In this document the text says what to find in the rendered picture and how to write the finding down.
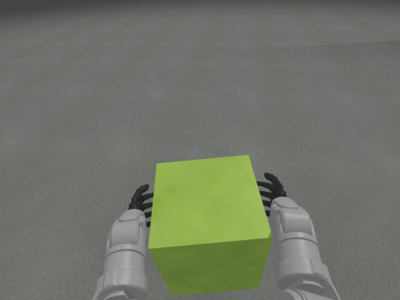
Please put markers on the carton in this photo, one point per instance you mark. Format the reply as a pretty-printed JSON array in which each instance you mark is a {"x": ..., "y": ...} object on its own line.
[{"x": 209, "y": 230}]

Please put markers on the right robot hand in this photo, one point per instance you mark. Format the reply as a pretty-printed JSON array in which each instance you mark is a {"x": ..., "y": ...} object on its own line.
[{"x": 276, "y": 189}]

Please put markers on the robot right forearm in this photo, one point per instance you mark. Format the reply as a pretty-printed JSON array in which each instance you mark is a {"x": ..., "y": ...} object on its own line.
[{"x": 299, "y": 262}]

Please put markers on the robot left forearm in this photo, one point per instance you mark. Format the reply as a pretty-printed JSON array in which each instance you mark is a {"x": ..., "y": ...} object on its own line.
[{"x": 123, "y": 275}]

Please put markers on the left robot hand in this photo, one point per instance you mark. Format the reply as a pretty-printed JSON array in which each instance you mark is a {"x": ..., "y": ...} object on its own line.
[{"x": 138, "y": 199}]

